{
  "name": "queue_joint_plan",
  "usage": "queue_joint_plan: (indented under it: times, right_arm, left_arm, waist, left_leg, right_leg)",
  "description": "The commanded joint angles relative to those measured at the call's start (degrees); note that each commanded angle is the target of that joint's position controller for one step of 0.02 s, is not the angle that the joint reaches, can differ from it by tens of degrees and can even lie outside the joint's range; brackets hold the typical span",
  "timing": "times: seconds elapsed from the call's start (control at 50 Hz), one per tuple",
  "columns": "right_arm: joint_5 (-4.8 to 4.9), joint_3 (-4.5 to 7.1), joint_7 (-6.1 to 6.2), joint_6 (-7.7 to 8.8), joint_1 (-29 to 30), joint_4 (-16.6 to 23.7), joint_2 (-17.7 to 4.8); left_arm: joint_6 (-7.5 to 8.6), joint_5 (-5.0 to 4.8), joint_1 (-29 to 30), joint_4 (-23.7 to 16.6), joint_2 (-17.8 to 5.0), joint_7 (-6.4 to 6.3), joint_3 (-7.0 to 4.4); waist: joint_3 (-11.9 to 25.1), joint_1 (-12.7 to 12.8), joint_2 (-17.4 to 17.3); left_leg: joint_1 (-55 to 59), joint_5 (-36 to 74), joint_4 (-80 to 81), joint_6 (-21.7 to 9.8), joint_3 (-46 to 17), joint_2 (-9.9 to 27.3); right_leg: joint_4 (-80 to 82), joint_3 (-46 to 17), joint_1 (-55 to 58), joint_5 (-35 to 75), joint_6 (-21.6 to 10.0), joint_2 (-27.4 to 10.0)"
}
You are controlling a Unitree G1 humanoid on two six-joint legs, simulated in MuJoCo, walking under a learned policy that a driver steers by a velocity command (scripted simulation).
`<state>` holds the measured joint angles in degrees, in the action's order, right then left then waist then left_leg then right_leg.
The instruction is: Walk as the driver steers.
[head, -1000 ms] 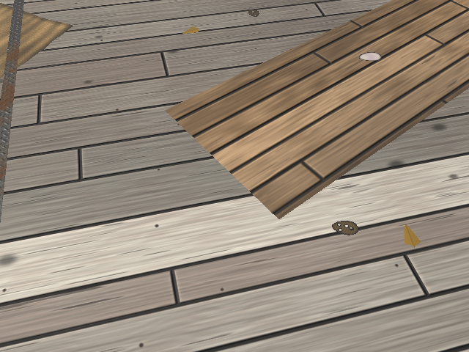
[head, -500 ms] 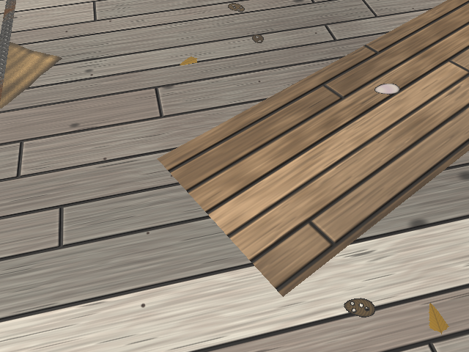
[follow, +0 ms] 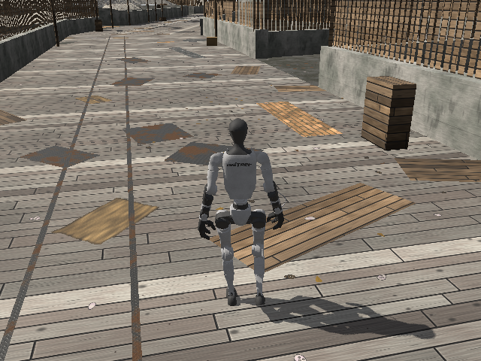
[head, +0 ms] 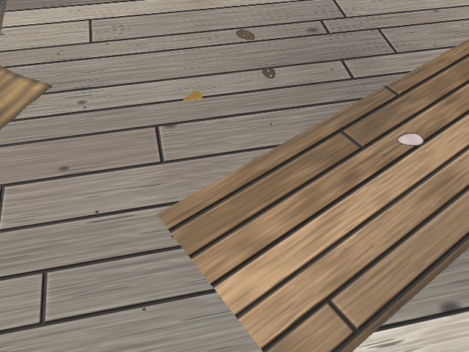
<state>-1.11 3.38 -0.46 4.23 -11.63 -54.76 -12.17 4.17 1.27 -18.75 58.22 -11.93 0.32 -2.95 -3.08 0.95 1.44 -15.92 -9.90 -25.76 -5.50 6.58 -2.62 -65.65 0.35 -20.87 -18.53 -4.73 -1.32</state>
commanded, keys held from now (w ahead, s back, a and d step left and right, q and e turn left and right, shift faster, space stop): w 0.42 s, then w+q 0.58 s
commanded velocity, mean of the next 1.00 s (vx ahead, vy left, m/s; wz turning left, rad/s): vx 0.50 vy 0.00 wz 0.22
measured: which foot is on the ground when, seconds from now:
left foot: down 0.00-0.44, up 0.46-0.94, down 0.96-1.00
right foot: up 0.00-0.40, down 0.42-0.98, up 1.00-1.00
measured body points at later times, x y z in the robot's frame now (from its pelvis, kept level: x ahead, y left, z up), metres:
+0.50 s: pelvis +0.28 -0.04 -0.01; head +0.31 -0.05 +0.44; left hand +0.42 +0.20 -0.13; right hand +0.23 -0.28 -0.16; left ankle +0.11 +0.07 -0.65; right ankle +0.35 -0.10 -0.74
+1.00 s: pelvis +0.54 +0.01 -0.02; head +0.57 +0.02 +0.43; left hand +0.44 +0.24 -0.17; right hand +0.76 -0.18 -0.14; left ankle +0.61 +0.07 -0.74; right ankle +0.37 -0.11 -0.69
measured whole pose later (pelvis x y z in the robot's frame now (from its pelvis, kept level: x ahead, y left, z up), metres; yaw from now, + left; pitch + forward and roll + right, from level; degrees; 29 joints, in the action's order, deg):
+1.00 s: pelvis +0.54 +0.01 -0.02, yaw +16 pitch +0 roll +0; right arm -2.4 3.6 -2.0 2.1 -4.0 -48.6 -11.8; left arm 3.7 1.1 -23.2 58.2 -11.2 -1.5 -2.9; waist -3.8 0.7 0.4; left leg -25.1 -10.4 -34.6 -9.9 8.1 -3.6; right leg -46.0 15.2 -1.9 -25.9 -0.6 -4.4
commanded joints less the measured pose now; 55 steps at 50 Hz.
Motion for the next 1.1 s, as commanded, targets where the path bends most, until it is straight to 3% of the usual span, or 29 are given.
queue_joint_plan:
  times: [0.02,0.08,0.18,0.3,0.36,0.38,0.4,0.42,0.44,0.46,0.48,0.5,0.54,0.58,0.64,0.74,0.84,0.9,0.94,0.96,0.98,1.0,1.02,1.04,1.06,1.1]
  right_arm:
    - [0.34,0.17,0.3,1.58,-5.5,-0.32,-2.89]
    - [0.52,0.51,0.41,2.15,-9.09,-1.67,-5.13]
    - [0.58,-0.07,0.46,1.93,-14.2,-2.88,-4.62]
    - [-0.1,-0.18,1.23,1.62,-19.54,-5.04,-5.18]
    - [-0.47,0.12,1.73,1.4,-17.7,-5.23,-6.24]
    - [-0.55,0.3,1.79,1.3,-16.89,-5.23,-6.84]
    - [-0.31,0.32,1.67,1.05,-15.77,-5.11,-7.02]
    - [0.27,-0.1,1.5,1.1,-15.17,-4.01,-6.04]
    - [2.92,-1.36,0.73,1.08,-20.89,-2.21,-0.2]
    - [1.64,0.01,0.9,0.84,-19.61,-3.03,-4.48]
    - [1.01,0.5,0.89,0.57,-14.68,-1.61,-5.15]
    - [0.79,0.26,0.63,0.71,-12.01,-1.1,-4.11]
    - [-0.43,0.35,0.15,-0.61,-12.4,-1.52,-2.34]
    - [-0.82,0.41,-0.59,-1.97,-13.03,-1.68,-1.14]
    - [-0.59,0.59,-1.13,-2.99,-7.22,0.71,-1.22]
    - [-0.25,-0.01,-1.86,-2.79,3.38,4.84,-0.69]
    - [-0.63,-0.69,-2.35,-2.6,11.12,8.54,-0.57]
    - [-0.84,0.03,-2.14,-2.7,8.14,8.47,-2.11]
    - [-0.98,1.2,-1.76,-2.53,-0.12,6.33,-4.21]
    - [-1.41,2.23,-1.37,-2.05,-7.56,4.12,-6.06]
    - [-2.11,4.0,-0.61,-1.84,-14.06,3.02,-11.44]
    - [-0.92,5.13,-0.5,-2.55,-10.53,4.59,-16.24]
    - [0.13,4.82,-0.28,-3.27,-10.78,4.65,-15.51]
    - [0.34,4.1,0.18,-3.21,-7.88,4.48,-12.99]
    - [0.42,3.32,0.28,-2.86,-5.58,4.4,-9.95]
    - [1.03,2.38,0.77,-1.74,-2.67,5.06,-7.75]
  left_arm:
    - [-1.05,1.07,-4.39,-1.66,-1.62,0.83,-0.53]
    - [-1.96,1.02,1.35,-3.85,-1.99,1.27,-0.61]
    - [-1.88,0.32,13.4,-8.01,-1.83,1.51,-0.04]
    - [-1.24,0.07,21.88,-11.3,-1.97,1.32,0.55]
    - [-0.48,0.02,19.11,-11.22,-3.06,0.95,0.04]
    - [-0.17,0.06,14.35,-9.77,-3.89,0.56,-0.46]
    - [0.35,0.32,5.52,-6.78,-4.84,0.08,-1.17]
    - [0.91,1.55,-4.59,-4.04,-7.91,-0.53,-2.31]
    - [0.91,2.82,-11.01,-3.65,-14.54,-0.81,-4.06]
    - [-0.04,0.74,-7.1,-4.14,-13.05,-0.19,-3.87]
    - [-0.21,-0.27,-0.07,-5.17,-10.19,-0.03,-3.0]
    - [0.21,-0.28,3.97,-5.84,-6.11,0.22,-1.91]
    - [1.08,-0.38,5.39,-4.8,-2.53,-0.27,-0.78]
    - [2.15,-0.31,2.53,-3.58,-2.76,-0.59,-0.7]
    - [2.95,-0.35,-0.13,-2.88,-4.68,-0.76,-1.1]
    - [2.99,-0.39,-3.49,-2.18,-4.3,-1.19,-0.62]
    - [2.32,-0.21,-8.39,-0.52,-5.8,-2.24,-0.79]
    - [1.47,0.1,-7.33,-0.66,-7.7,-2.86,-1.25]
    - [0.44,0.34,-6.02,-1.41,-9.48,-2.86,-1.83]
    - [0.02,0.08,-5.08,-2.19,-10.02,-2.47,-1.99]
    - [0.11,-0.2,-4.46,-4.27,-8.39,-2.05,-1.58]
    - [0.65,-1.06,-4.21,-8.8,-4.2,-0.75,-1.17]
    - [1.43,-0.37,2.86,-10.47,-7.84,-0.38,-1.52]
    - [2.21,-1.05,4.96,-11.54,-6.8,-0.11,-1.14]
    - [2.47,-1.05,3.48,-10.67,-6.68,-0.31,-1.15]
    - [0.36,1.1,1.62,-10.39,-5.91,-0.3,-1.04]
  waist:
    - [1.11,0.94,-4.76]
    - [-0.5,0.85,-4.39]
    - [-2.45,-1.91,-4.53]
    - [-3.32,-4.31,-5.32]
    - [-1.95,-1.78,-5.84]
    - [0.55,0.28,-6.25]
    - [5.0,4.11,-4.92]
    - [11.08,7.71,-2.8]
    - [19.77,6.44,9.68]
    - [19.89,5.28,5.65]
    - [10.02,2.42,2.37]
    - [4.41,1.24,-0.14]
    - [0.08,-1.81,1.71]
    - [0.32,-2.65,2.0]
    - [-1.06,-2.65,1.57]
    - [-2.79,-0.84,1.85]
    - [-3.5,1.28,2.0]
    - [-0.65,-1.17,4.14]
    - [4.32,-4.77,4.99]
    - [8.25,-8.37,2.98]
    - [13.56,-11.06,-3.05]
    - [16.65,-6.25,-16.41]
    - [13.58,-7.82,-4.69]
    - [7.6,-5.98,-2.59]
    - [3.1,-2.99,1.7]
    - [2.47,0.35,0.67]
  left_leg:
    - [5.25,6.02,17.15,-5.96,-16.46,14.99]
    - [6.54,9.84,19.01,-6.34,-13.07,14.05]
    - [10.82,16.86,19.46,-5.24,-9.53,12.24]
    - [20.72,25.53,16.38,-5.65,-8.41,14.55]
    - [23.5,39.7,10.15,-4.7,-7.25,15.69]
    - [23.46,47.01,4.61,-4.02,-6.67,15.37]
    - [21.46,48.37,-5.3,-2.98,-5.03,13.59]
    - [11.22,35.73,-18.8,-1.95,-3.78,11.48]
    - [-9.72,2.74,-42.4,1.01,-0.25,2.13]
    - [-16.25,-18.6,-50.4,0.12,-8.2,-0.58]
    - [-19.24,-13.96,-50.69,-0.37,-10.04,3.21]
    - [-18.3,-9.74,-47.29,-0.4,-10.0,5.51]
    - [-13.78,-6.4,-41.61,0.22,-9.76,7.9]
    - [-12.64,-4.46,-40.94,0.86,-9.1,7.86]
    - [-19.04,1.18,-38.11,1.63,-8.38,8.8]
    - [-22.24,10.21,-23.72,2.44,-4.89,8.02]
    - [-20.74,8.79,-12.28,0.14,0.66,5.86]
    - [-14.51,0.96,-10.48,-3.23,3.36,1.7]
    - [-5.29,-4.48,-8.57,-6.14,3.99,-2.03]
    - [5.39,-2.91,-3.23,-7.98,2.24,-2.98]
    - [18.82,-7.56,-0.6,-11.63,-12.51,7.86]
    - [32.83,-5.32,7.28,-20.9,-45.89,22.13]
    - [30.44,-2.54,10.21,-19.62,-43.46,21.55]
    - [24.26,0.94,10.8,-17.62,-36.22,20.67]
    - [16.68,8.41,11.87,-14.78,-30.92,18.07]
    - [9.52,15.81,12.69,-11.94,-23.45,12.77]
  right_leg:
    - [0.57,-1.61,-7.57,3.61,0.82,-3.88]
    - [5.04,-0.15,-12.97,8.44,2.31,-5.12]
    - [19.23,2.35,-17.01,16.82,3.87,-4.83]
    - [30.45,4.39,-16.38,16.68,1.74,-2.14]
    - [34.09,5.27,-9.84,10.43,-1.0,0.44]
    - [35.29,5.94,-3.68,8.55,-2.12,2.38]
    - [39.14,6.77,6.68,10.85,-3.5,4.01]
    - [39.42,0.1,22.04,10.35,-5.95,-2.24]
    - [42.88,-27.19,40.02,4.26,-13.35,-20.8]
    - [49.61,-38.08,37.0,3.08,-14.17,-23.27]
    - [50.81,-28.0,27.89,-0.26,-11.86,-21.15]
    - [53.87,-21.1,19.64,1.5,-9.68,-18.75]
    - [57.07,-10.72,10.88,6.91,-4.96,-13.87]
    - [57.99,-5.93,9.61,12.55,-4.29,-12.85]
    - [59.12,-0.26,11.68,17.7,-3.67,-12.17]
    - [58.52,7.19,15.36,26.47,-2.19,-10.33]
    - [55.35,11.27,24.29,37.46,-1.95,-12.85]
    - [46.35,13.98,28.69,59.28,-1.49,-14.04]
    - [31.92,14.64,28.62,65.84,-1.72,-14.44]
    - [19.33,15.38,23.49,58.35,-0.67,-13.67]
    - [1.22,15.45,10.4,35.51,1.06,-11.29]
    - [-19.62,9.31,-15.11,-12.2,4.58,3.49]
    - [-19.82,-1.36,-21.89,-7.96,3.77,0.36]
    - [-16.06,-1.89,-23.03,-2.73,3.43,-2.27]
    - [-9.87,-1.75,-19.65,-0.11,3.59,-4.26]
    - [-3.41,-2.11,-12.95,0.78,5.12,-5.89]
